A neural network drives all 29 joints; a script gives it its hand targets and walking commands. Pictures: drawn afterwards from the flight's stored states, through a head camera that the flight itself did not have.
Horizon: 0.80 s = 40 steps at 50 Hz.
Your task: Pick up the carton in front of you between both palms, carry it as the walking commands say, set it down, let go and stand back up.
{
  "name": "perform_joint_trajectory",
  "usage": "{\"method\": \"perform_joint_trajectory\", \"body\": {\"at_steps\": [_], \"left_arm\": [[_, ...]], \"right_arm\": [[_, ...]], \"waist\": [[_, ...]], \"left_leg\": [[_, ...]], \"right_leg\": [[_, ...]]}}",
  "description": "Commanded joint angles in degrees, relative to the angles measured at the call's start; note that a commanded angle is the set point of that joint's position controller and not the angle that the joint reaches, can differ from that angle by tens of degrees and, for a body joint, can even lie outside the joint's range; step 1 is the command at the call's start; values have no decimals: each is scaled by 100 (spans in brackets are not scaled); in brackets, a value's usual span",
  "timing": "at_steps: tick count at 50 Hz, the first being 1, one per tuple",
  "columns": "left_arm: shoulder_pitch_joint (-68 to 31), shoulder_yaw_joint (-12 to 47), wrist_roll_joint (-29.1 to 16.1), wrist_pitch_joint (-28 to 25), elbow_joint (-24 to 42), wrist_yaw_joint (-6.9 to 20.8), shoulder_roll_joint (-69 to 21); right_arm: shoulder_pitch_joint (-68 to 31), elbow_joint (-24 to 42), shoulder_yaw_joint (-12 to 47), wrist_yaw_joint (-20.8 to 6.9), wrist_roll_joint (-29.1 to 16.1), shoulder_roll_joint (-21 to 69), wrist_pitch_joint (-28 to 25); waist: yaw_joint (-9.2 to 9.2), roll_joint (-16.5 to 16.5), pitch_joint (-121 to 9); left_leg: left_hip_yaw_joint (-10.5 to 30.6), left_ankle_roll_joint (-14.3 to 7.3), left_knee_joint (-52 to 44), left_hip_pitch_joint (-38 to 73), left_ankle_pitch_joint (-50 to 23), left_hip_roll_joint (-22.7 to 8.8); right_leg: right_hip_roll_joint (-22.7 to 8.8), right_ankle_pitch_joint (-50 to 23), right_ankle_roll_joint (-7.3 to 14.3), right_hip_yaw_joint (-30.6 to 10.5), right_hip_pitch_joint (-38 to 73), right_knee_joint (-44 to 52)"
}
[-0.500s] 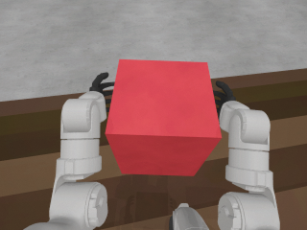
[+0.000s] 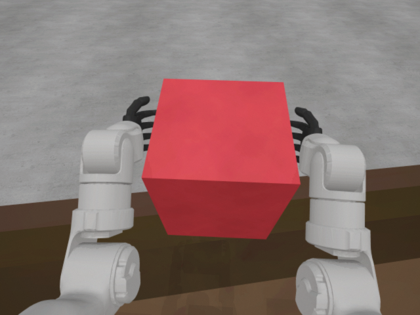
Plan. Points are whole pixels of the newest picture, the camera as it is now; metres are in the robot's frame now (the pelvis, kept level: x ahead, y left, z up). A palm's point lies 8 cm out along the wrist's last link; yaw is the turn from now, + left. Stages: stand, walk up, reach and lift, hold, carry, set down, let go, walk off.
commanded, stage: carry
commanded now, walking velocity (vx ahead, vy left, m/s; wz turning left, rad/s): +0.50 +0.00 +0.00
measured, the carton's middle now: (219, 166) +0.38 +0.00 +0.10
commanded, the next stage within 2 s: none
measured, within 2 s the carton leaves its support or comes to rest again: neither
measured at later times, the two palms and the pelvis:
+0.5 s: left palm (168, 134) +0.71 +0.15 -0.12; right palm (254, 130) +0.74 -0.15 -0.11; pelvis +0.36 -0.03 -0.17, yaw -1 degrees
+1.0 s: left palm (191, 92) +1.14 +0.10 -0.22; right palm (252, 98) +1.10 -0.20 -0.22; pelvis +0.77 +0.00 -0.31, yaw -1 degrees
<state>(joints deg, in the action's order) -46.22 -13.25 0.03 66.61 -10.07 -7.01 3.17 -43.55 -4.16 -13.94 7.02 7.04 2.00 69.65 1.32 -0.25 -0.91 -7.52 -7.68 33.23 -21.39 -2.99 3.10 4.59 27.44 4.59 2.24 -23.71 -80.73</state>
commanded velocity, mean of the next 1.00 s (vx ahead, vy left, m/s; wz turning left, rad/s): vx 0.50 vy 0.00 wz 0.00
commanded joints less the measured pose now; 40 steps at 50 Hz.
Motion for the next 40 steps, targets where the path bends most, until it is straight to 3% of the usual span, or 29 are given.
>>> {"method": "perform_joint_trajectory", "body": {"at_steps": [1,2,4,5,6,9,11,12,14,15,16,17,18,19,20,21,23,25,26,27,29,32,33,34,35,36,38,39,40], "left_arm": [[-3242,2993,-1733,472,142,1236,-5645],[-3707,3008,-1616,476,273,1176,-5558],[-3657,2750,-1580,440,185,1133,-5822],[-3565,2715,-1541,402,206,1127,-5911],[-3456,2648,-1523,382,190,1131,-6023],[-3417,2682,-1425,229,231,1166,-6228],[-3359,2802,-1464,139,323,1170,-6300],[-3309,2876,-1482,110,377,1174,-6310],[-3039,3028,-1484,74,402,1213,-6325],[-2779,3083,-1488,27,266,1254,-6295],[-2667,3147,-1503,-17,166,1317,-6274],[-2421,3170,-1554,-79,-175,1321,-6292],[-2457,3370,-1764,-125,6,1357,-6576],[-2823,3608,-2039,-164,285,1387,-6667],[-3097,3905,-2289,-264,538,1397,-6926],[-3514,4100,-2590,-335,916,1408,-7163],[-3910,4455,-2854,-476,1397,1392,-7331],[-3785,4667,-3022,-595,1542,1375,-7334],[-3665,4714,-3061,-651,1578,1374,-7331],[-3491,4749,-3061,-695,1574,1378,-7310],[-3201,4787,-3030,-776,1526,1393,-7167],[-2703,4739,-2923,-834,1334,1419,-6893],[-2517,4709,-2859,-823,1190,1423,-6787],[-2315,4654,-2753,-788,1081,1434,-6614],[-2148,4603,-2590,-740,856,1441,-6519],[-2080,4352,-2440,-622,729,1398,-6285],[-2064,4011,-2114,-435,746,1297,-5960],[-2227,3861,-2002,-406,712,1272,-5979],[-2089,3722,-1869,-396,625,1266,-5980]], "right_arm": [[-3890,-396,3344,-1359,-2521,5058,98],[-4231,-272,3533,-1421,-2924,5635,73],[-4853,57,3675,-1428,-3252,6008,84],[-4998,125,3732,-1429,-3426,6155,48],[-5042,79,3781,-1420,-3551,6379,-21],[-5182,325,3845,-1395,-3695,6826,-223],[-5037,414,3935,-1356,-3715,6900,-366],[-4808,408,3951,-1337,-3681,6859,-428],[-4300,281,4004,-1313,-3495,6877,-525],[-4059,161,3978,-1312,-3397,6886,-551],[-4059,110,3955,-1305,-3237,6818,-592],[-3764,2,3764,-1274,-3024,6571,-513],[-3689,-16,3735,-1228,-2835,6346,-520],[-3449,-59,3665,-1186,-2735,6388,-552],[-3343,94,3619,-1153,-2653,6305,-598],[-3351,256,3596,-1105,-2512,6186,-658],[-3264,403,3487,-1040,-2269,6031,-788],[-2994,554,3561,-984,-2145,5871,-925],[-2805,634,3538,-966,-2049,5782,-988],[-2714,695,3565,-944,-1950,5685,-1040],[-2501,741,3621,-911,-1825,5517,-1106],[-2394,1059,3760,-864,-1734,5075,-1109],[-2258,1092,3803,-868,-1746,4940,-1075],[-2108,1048,3832,-885,-1746,4838,-1042],[-2138,934,3914,-934,-1856,4668,-965],[-2014,638,4020,-968,-1988,4650,-907],[-2330,577,4194,-1087,-2387,5045,-848],[-2719,695,4303,-1143,-2664,5342,-806],[-2956,691,4451,-1188,-2875,5573,-789]], "waist": [[182,-1449,-2638],[-11,-9,-1691],[182,265,-1650],[273,212,-1846],[167,-380,-2243],[416,219,-2308],[474,-135,-2020],[393,-359,-1985],[-365,-494,-2686],[-853,370,-2697],[-922,1471,-2339],[-702,1762,-3131],[-713,722,-2779],[-625,514,-2872],[-664,480,-3392],[-610,-147,-3104],[-622,-43,-2758],[-682,350,-2994],[-779,6,-2993],[-929,191,-2985],[-1097,-9,-2694],[-694,700,-2551],[-72,888,-2912],[579,94,-2988],[542,-737,-2359],[106,-1222,-3047],[379,-795,-3074],[332,56,-2640],[327,-20,-2585]], "left_leg": [[3685,-1145,-134,3647,474,-2871],[3068,-732,-133,2385,-824,-2037],[2726,-506,194,2066,-2358,-1758],[2626,-594,120,1775,-2211,-1699],[2792,-553,463,1691,-2318,-1906],[1723,-309,1417,1509,52,-759],[1176,-212,1556,528,805,-479],[1185,-197,1710,439,688,-545],[832,134,3289,311,-809,-863],[474,397,4795,-323,-964,-621],[291,658,6482,-1654,3447,91],[984,851,6774,-2834,4166,247],[1215,695,5649,-3100,3606,-217],[1293,647,5348,-3570,3355,-305],[1366,677,5405,-3622,3457,-319],[1483,719,4571,-3276,2990,-424],[1267,783,3613,-2588,2997,-336],[1037,665,3840,-2629,1967,-373],[1098,619,2602,-2817,640,-386],[727,618,2208,-2869,238,-188],[290,709,356,-1517,-825,117],[8,555,-420,720,-2400,201],[237,264,-198,1756,-2592,-78],[538,92,-519,2890,-1928,-312],[895,46,-563,3142,-2930,-924],[2631,-649,896,4953,-4239,-2063],[3965,-1253,217,4056,-792,-2093],[3500,-921,531,3670,-1158,-1759],[3622,-960,763,3436,-1729,-1733]], "right_leg": [[-259,-98,-155,-1085,-3477,-1057],[-541,-578,-301,-957,-2955,219],[-558,-868,-319,-411,-2704,1393],[-498,-1163,-300,-299,-2348,1944],[-505,-2031,-173,-216,-1983,1171],[-481,-4550,-111,-60,-1527,3728],[-189,-5005,-70,398,46,4688],[-145,-5003,-4,439,395,4788],[-164,-5153,253,563,1954,4285],[-251,-4724,377,353,2849,4937],[-1066,-5867,649,-371,3558,4776],[-2085,-5543,1510,-2789,4864,4262],[-1833,-5097,1223,-2431,4473,4142],[-1956,-4706,1324,-2665,4544,3984],[-2147,-3447,1642,-3638,4312,3975],[-2105,-3653,1639,-3574,3476,4183],[-1929,-4329,1521,-3284,2559,4408],[-1695,-5088,1232,-2779,2789,3895],[-1119,-4268,888,-2116,2960,3220],[-828,-4461,741,-1897,3174,3032],[-395,-3601,694,-1354,2317,2922],[-325,-2948,513,-642,1046,2170],[-612,-3866,339,-457,753,1101],[-571,-3900,76,-277,-108,-163],[60,351,-72,122,-1094,-1694],[61,1307,-322,-579,-2846,-2399],[-270,734,-258,-726,-3312,-1458],[-477,31,-254,-820,-3382,-582],[-511,28,-252,-758,-3486,-285]]}}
